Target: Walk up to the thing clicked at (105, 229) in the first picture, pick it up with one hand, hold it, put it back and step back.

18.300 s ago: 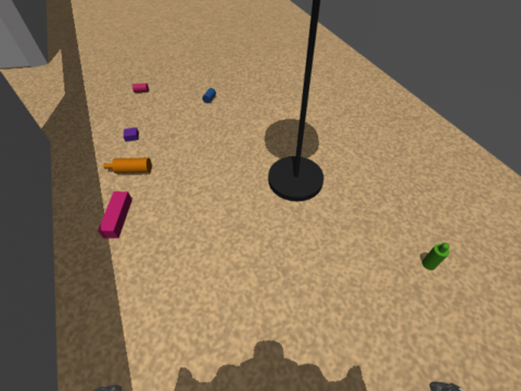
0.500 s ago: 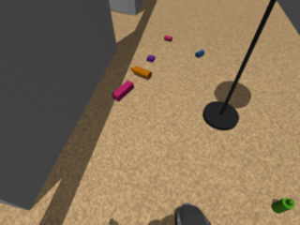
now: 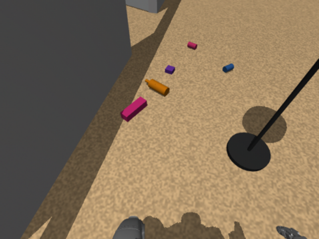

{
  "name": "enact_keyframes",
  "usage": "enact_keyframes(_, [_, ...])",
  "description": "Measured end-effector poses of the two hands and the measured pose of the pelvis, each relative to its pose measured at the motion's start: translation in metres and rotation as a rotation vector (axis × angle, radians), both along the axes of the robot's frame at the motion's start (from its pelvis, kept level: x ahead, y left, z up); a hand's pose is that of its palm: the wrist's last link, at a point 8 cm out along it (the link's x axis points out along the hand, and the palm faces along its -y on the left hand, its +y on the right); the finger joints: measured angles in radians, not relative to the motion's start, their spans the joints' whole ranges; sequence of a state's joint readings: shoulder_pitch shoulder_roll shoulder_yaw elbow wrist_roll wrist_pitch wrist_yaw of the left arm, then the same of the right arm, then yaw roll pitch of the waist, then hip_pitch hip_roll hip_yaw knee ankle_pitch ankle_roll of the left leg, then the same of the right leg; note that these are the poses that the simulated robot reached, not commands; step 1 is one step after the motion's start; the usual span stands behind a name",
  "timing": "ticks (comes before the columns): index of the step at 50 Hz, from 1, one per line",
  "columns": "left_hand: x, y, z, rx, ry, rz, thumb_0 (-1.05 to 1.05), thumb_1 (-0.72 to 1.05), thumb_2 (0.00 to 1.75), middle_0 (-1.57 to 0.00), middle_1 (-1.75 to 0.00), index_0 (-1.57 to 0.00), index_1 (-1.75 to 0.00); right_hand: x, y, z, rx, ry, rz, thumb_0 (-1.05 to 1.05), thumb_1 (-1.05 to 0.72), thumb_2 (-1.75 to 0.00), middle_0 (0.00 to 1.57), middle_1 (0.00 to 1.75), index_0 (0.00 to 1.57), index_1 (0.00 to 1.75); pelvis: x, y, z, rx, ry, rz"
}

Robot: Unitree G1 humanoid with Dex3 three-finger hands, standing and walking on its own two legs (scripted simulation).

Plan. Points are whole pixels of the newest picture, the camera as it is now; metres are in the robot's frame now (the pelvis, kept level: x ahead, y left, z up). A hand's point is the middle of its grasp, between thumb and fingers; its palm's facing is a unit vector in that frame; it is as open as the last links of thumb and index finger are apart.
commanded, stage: walk up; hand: left
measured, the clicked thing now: (134, 108) +1.08 +0.26 -0.73
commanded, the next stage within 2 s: none
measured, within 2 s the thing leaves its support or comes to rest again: neither
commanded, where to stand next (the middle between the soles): +0.64 -0.02 m, yaw +0 degrees
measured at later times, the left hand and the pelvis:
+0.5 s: hand (96, 164) +0.33 +0.24 -0.13, palm faces -0.06 -0.91 -0.41, open 7.4 cm; pelvis +0.22 -0.03 -0.01, yaw -1 degrees
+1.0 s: hand (98, 150) +0.39 +0.26 -0.15, palm faces +0.03 -0.93 -0.36, open 7.4 cm; pelvis +0.39 -0.02 -0.01, yaw +2 degrees
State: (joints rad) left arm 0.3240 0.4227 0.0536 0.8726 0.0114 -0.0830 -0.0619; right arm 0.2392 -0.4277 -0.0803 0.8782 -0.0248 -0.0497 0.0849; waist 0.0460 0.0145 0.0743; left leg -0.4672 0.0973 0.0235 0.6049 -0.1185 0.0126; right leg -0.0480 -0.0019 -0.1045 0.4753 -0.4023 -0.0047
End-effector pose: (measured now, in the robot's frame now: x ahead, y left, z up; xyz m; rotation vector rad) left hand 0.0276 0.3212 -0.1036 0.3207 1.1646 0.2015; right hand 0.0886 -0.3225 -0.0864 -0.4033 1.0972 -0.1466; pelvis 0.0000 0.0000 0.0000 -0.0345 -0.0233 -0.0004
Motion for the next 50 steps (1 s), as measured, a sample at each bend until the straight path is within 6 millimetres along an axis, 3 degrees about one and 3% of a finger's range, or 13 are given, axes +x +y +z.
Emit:
enact_keyframes(5, [0.05, 0.016, -0.021, -0.008, 0.051, 0.008, 0.01, 0.91, 0.89, -0.2, -0.3, -0.2, -0.3, 0.055, 0.016, 0.001, -0.033, -0.047, 0.003, 0.01, -0.9, -0.9, 0.21, 0.3, 0.21, 0.3, 0.052, 0.016, -0.01, 0.032, -0.002, -0.004])
enact_keyframes(12, [0.143, 0.01, -0.004, -0.026, 0.003, -0.05, 0.01, 0.91, 0.89, -0.2, -0.3, -0.2, -0.3, 0.082, 0.025, 0.013, -0.011, -0.026, -0.062, 0.01, -0.9, -0.9, 0.21, 0.3, 0.21, 0.3, 0.112, 0.014, 0.008, 0.035, -0.014, -0.005])
enact_keyframes(18, [0.215, -0.004, 0.01, -0.003, -0.029, -0.094, 0.01, 0.91, 0.89, -0.2, -0.3, -0.2, -0.3, 0.106, 0.007, 0.0, 0.01, 0.024, -0.088, 0.01, -0.9, -0.9, 0.21, 0.3, 0.21, 0.3, 0.162, 0.0, 0.006, 0.06, -0.019, -0.021])
enact_keyframes(25, [0.292, -0.038, 0.017, 0.061, -0.105, -0.099, 0.01, 0.91, 0.89, -0.2, -0.3, -0.2, -0.3, 0.16, -0.033, -0.043, 0.044, 0.056, -0.115, 0.01, -0.9, -0.9, 0.21, 0.3, 0.21, 0.3, 0.224, -0.034, -0.014, 0.043, -0.034, -0.015])
enact_keyframes(31, [0.308, -0.059, 0.038, 0.065, -0.123, -0.043, 0.0, 0.91, 0.89, -0.2, -0.3, -0.21, -0.3, 0.226, -0.039, -0.034, 0.084, 0.039, -0.071, 0.01, -0.9, -0.9, 0.21, 0.3, 0.21, 0.3, 0.263, -0.049, 0.005, 0.071, -0.041, -0.017])
enact_keyframes(37, [0.311, -0.061, 0.042, 0.065, -0.053, -0.013, 0.01, 0.9, 0.89, -0.2, -0.3, -0.21, -0.31, 0.274, -0.046, -0.019, 0.08, 0.025, -0.05, 0.01, -0.9, -0.9, 0.21, 0.3, 0.21, 0.3, 0.3, -0.053, 0.015, 0.047, -0.031, -0.013])
enact_keyframes(43, [0.324, -0.049, 0.029, 0.049, -0.015, 0.032, 0.01, 0.9, 0.89, -0.2, -0.3, -0.21, -0.31, 0.317, -0.042, -0.011, 0.04, 0.071, -0.015, 0.01, -0.91, -0.9, 0.2, 0.3, 0.2, 0.3, 0.339, -0.046, 0.012, 0.018, -0.027, 0.018])
enact_keyframes(50, [0.357, -0.02, -0.01, 0.007, 0.041, 0.062, 0.01, 0.9, 0.89, -0.2, -0.3, -0.21, -0.31, 0.4, -0.01, -0.004, -0.004, 0.005, 0.042, 0.01, -0.9, -0.9, 0.2, 0.3, 0.2, 0.3, 0.394, -0.021, -0.005, 0.014, -0.021, 0.041])
